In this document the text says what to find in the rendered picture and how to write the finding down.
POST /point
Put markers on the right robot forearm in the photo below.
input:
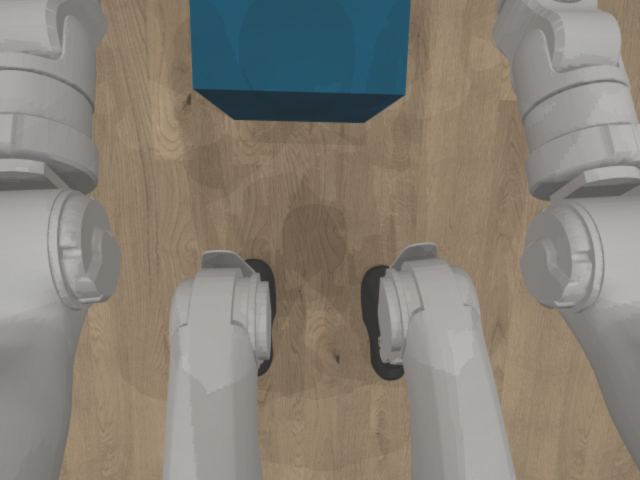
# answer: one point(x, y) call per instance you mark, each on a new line
point(574, 98)

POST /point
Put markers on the robot right upper arm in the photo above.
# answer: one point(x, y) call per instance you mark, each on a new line
point(582, 257)

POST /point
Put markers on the robot foot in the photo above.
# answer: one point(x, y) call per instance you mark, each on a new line
point(369, 303)
point(266, 274)

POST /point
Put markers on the left robot foot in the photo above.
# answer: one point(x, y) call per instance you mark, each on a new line
point(266, 274)

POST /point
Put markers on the right robot foot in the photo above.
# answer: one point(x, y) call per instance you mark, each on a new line
point(369, 303)

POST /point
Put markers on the carton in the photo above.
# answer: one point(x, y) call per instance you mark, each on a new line
point(300, 60)

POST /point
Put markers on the robot left upper arm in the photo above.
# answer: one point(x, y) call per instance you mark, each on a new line
point(58, 257)

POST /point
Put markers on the left robot forearm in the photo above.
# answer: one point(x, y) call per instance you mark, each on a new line
point(47, 93)

